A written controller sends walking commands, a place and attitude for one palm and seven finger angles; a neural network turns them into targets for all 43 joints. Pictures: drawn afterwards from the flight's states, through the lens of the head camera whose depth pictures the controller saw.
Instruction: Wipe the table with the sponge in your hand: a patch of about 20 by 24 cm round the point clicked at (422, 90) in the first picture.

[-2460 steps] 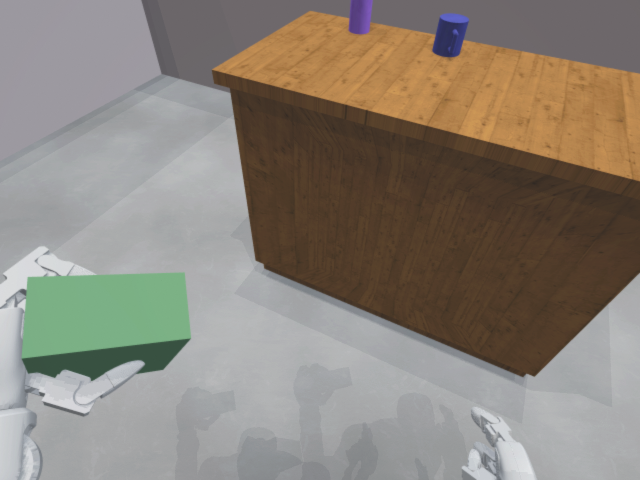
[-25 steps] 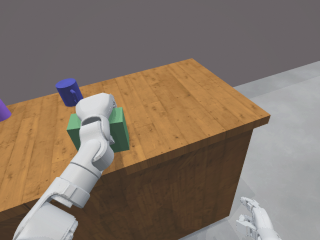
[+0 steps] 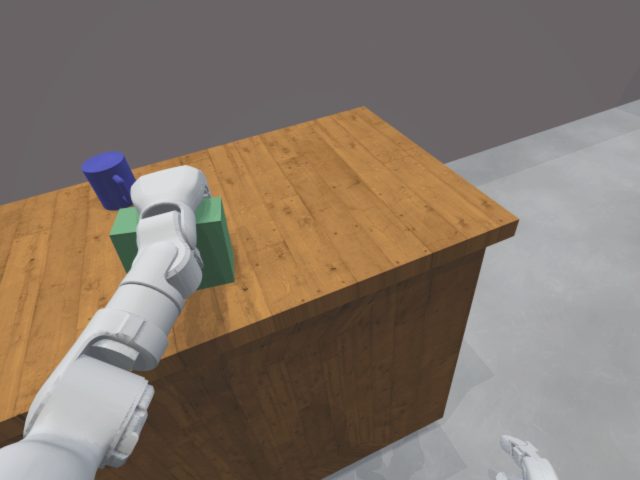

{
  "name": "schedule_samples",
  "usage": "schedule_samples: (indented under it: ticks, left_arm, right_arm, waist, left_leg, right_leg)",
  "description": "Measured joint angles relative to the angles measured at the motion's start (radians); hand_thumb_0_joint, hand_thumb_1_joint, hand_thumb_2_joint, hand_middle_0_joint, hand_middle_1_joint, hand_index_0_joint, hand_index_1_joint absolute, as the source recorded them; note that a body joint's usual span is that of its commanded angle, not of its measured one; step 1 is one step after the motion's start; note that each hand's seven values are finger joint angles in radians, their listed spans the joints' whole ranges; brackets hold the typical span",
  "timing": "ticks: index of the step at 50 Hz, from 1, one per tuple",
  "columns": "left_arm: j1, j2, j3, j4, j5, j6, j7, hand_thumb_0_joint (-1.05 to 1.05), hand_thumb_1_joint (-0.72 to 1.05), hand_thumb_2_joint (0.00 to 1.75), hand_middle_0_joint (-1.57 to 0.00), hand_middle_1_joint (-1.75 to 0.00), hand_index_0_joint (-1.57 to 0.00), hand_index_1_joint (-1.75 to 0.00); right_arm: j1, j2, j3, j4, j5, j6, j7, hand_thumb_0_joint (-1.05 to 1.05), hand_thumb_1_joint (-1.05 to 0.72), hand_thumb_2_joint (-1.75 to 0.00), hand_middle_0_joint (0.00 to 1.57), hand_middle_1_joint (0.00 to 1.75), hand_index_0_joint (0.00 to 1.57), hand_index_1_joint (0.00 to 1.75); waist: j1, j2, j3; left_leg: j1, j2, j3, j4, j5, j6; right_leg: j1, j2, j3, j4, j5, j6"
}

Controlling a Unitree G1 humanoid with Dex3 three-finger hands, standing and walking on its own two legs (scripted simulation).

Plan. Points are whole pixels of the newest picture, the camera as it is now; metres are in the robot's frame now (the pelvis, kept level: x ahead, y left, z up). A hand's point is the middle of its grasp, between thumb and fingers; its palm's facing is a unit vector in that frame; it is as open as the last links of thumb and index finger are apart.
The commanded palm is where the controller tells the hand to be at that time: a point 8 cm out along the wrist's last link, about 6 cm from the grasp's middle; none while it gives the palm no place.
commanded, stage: wipe forward along the third lane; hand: left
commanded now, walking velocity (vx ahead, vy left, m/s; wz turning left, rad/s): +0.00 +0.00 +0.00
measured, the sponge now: (182, 258) +0.39 +0.23 +0.11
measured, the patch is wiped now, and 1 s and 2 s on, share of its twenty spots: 0.80 0.95 1.00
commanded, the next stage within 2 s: wipe back along the third lane in 0.92 s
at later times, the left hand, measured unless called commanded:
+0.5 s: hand (178, 206) +0.44 +0.23 +0.17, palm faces -0.05 -0.01 -1.00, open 10.1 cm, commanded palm +0.42 +0.26 +0.18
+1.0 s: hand (172, 195) +0.47 +0.25 +0.16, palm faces -0.09 +0.00 -1.00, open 10.1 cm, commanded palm +0.45 +0.27 +0.18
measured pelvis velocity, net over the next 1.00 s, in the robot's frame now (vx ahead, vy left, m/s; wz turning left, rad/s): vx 0.01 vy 0.02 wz -0.08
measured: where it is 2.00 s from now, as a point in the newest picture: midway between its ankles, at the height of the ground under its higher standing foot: outside the picture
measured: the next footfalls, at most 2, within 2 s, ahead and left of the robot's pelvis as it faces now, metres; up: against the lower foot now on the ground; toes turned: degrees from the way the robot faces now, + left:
none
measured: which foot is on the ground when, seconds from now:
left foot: down 0.00-1.00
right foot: down 0.00-1.00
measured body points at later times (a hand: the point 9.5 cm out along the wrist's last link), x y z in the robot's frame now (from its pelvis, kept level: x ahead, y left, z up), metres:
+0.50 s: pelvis +0.00 -0.01 +0.00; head -0.01 -0.05 +0.45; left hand +0.44 +0.23 +0.22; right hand +0.12 -0.28 -0.13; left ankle +0.02 +0.16 -0.73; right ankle +0.02 -0.02 -0.73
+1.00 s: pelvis +0.01 +0.02 +0.00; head +0.02 -0.02 +0.45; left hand +0.47 +0.25 +0.22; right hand +0.08 -0.26 -0.14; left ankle +0.03 +0.16 -0.73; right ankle +0.02 -0.02 -0.73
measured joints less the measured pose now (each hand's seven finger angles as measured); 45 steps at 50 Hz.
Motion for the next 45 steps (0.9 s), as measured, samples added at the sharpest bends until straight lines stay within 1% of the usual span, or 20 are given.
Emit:
schedule_samples:
  ticks: [5, 11, 15, 21, 25, 32, 39, 45]
  left_arm:
    - [-0.038, 0.025, 0.024, 0.068, -0.003, -0.024, 0.016, 0.02, -0.61, 1.08, -0.79, -1.28, -0.81, -1.32]
    - [-0.072, 0.047, 0.036, 0.136, -0.001, -0.046, 0.014, 0.02, -0.61, 1.08, -0.79, -1.29, -0.81, -1.33]
    - [-0.092, 0.063, 0.052, 0.174, 0.004, -0.071, 0.015, 0.02, -0.61, 1.08, -0.79, -1.29, -0.81, -1.34]
    - [-0.125, 0.108, 0.079, 0.232, 0.005, -0.103, 0.021, 0.02, -0.61, 1.09, -0.78, -1.29, -0.81, -1.34]
    - [-0.127, 0.140, 0.104, 0.251, 0.007, -0.118, 0.024, 0.02, -0.60, 1.09, -0.78, -1.30, -0.81, -1.35]
    - [-0.136, 0.173, 0.130, 0.275, 0.013, -0.141, 0.009, 0.02, -0.60, 1.09, -0.78, -1.30, -0.80, -1.35]
    - [-0.179, 0.201, 0.130, 0.318, 0.032, -0.159, 0.013, 0.02, -0.60, 1.09, -0.78, -1.30, -0.80, -1.36]
    - [-0.207, 0.199, 0.121, 0.350, 0.033, -0.164, 0.013, 0.01, -0.60, 1.09, -0.78, -1.31, -0.80, -1.36]
  right_arm:
    - [0.003, 0.003, -0.003, 0.005, 0.000, -0.001, -0.001, 0.01, -0.90, -0.90, 0.20, 0.30, 0.20, 0.30]
    - [0.018, 0.002, -0.004, 0.003, 0.003, 0.000, -0.001, 0.01, -0.90, -0.90, 0.20, 0.30, 0.20, 0.30]
    - [0.027, -0.003, -0.006, 0.004, 0.001, -0.001, -0.002, 0.01, -0.90, -0.90, 0.20, 0.30, 0.20, 0.30]
    - [0.034, -0.005, -0.007, 0.009, 0.001, -0.006, -0.006, 0.01, -0.90, -0.90, 0.20, 0.30, 0.20, 0.30]
    - [0.046, -0.008, -0.009, 0.005, 0.001, -0.005, -0.004, 0.01, -0.90, -0.90, 0.20, 0.30, 0.20, 0.30]
    - [0.065, -0.020, -0.014, 0.005, 0.001, 0.000, -0.005, 0.01, -0.90, -0.90, 0.20, 0.30, 0.20, 0.30]
    - [0.075, -0.021, -0.017, 0.005, 0.001, -0.004, -0.008, 0.01, -0.90, -0.90, 0.20, 0.30, 0.20, 0.30]
    - [0.090, -0.017, -0.018, 0.010, 0.003, -0.009, -0.007, 0.01, -0.90, -0.90, 0.20, 0.30, 0.20, 0.30]
  waist:
    - [-0.008, -0.002, -0.004]
    - [-0.021, -0.005, -0.009]
    - [-0.027, -0.003, -0.009]
    - [-0.033, -0.007, -0.012]
    - [-0.044, -0.011, -0.016]
    - [-0.056, -0.012, -0.016]
    - [-0.070, -0.013, -0.013]
    - [-0.073, -0.008, -0.014]
  left_leg:
    - [-0.019, -0.004, -0.008, 0.003, -0.002, 0.006]
    - [-0.036, -0.006, -0.016, 0.006, -0.003, 0.010]
    - [-0.049, -0.009, -0.023, 0.011, -0.006, 0.014]
    - [-0.073, -0.023, -0.044, 0.025, -0.021, 0.020]
    - [-0.085, -0.026, -0.050, 0.031, -0.025, 0.020]
    - [-0.100, -0.032, -0.056, 0.037, -0.030, 0.026]
    - [-0.123, -0.035, -0.055, 0.038, -0.024, 0.023]
    - [-0.131, -0.038, -0.052, 0.027, -0.019, 0.020]
  right_leg:
    - [-0.022, 0.007, 0.009, 0.000, 0.008, -0.003]
    - [-0.039, 0.014, 0.014, -0.001, 0.013, -0.006]
    - [-0.052, 0.017, 0.018, 0.000, 0.015, -0.006]
    - [-0.079, 0.031, 0.038, 0.003, 0.023, -0.006]
    - [-0.094, 0.038, 0.051, 0.005, 0.026, -0.007]
    - [-0.109, 0.045, 0.065, 0.002, 0.032, -0.003]
    - [-0.130, 0.045, 0.071, -0.004, 0.038, 0.004]
    - [-0.133, 0.038, 0.074, -0.021, 0.044, 0.015]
